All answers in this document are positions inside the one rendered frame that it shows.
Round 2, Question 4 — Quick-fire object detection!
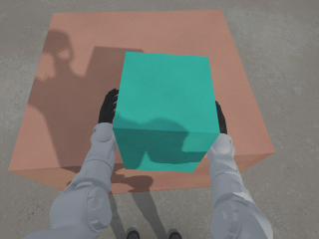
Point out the right robot forearm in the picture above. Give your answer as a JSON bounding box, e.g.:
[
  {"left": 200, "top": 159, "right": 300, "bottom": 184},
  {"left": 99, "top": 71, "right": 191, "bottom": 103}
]
[{"left": 207, "top": 132, "right": 273, "bottom": 239}]

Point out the robot left hand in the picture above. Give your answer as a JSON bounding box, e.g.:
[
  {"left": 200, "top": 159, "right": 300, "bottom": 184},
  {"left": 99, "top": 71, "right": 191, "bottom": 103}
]
[{"left": 98, "top": 88, "right": 119, "bottom": 123}]

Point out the robot left upper arm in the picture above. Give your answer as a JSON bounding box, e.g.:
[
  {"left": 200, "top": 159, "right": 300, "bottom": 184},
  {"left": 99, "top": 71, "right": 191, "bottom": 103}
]
[{"left": 22, "top": 185, "right": 113, "bottom": 239}]

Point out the carton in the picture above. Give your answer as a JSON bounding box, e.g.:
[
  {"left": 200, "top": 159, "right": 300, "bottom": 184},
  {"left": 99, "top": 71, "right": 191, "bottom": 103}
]
[{"left": 113, "top": 52, "right": 220, "bottom": 172}]

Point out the pedestal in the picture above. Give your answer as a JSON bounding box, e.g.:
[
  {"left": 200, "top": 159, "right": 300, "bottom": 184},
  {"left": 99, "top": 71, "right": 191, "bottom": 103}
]
[{"left": 8, "top": 10, "right": 275, "bottom": 194}]

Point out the robot right upper arm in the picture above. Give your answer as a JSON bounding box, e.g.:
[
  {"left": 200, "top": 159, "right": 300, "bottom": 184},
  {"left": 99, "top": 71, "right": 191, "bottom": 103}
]
[{"left": 209, "top": 200, "right": 273, "bottom": 239}]

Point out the robot right hand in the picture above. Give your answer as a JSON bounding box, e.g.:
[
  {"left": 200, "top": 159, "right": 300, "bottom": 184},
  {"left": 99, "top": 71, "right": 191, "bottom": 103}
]
[{"left": 215, "top": 101, "right": 227, "bottom": 134}]

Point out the left robot forearm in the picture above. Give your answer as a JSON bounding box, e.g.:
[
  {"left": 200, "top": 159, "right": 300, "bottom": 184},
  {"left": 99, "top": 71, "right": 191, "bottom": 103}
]
[{"left": 49, "top": 122, "right": 118, "bottom": 228}]

